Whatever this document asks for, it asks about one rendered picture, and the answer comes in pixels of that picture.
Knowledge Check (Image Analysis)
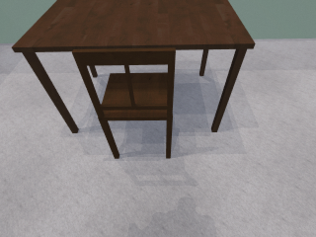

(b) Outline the chair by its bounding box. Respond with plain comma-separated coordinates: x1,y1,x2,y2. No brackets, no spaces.
72,47,176,159

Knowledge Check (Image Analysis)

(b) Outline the table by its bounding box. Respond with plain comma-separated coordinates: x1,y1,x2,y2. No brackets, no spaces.
12,0,255,133

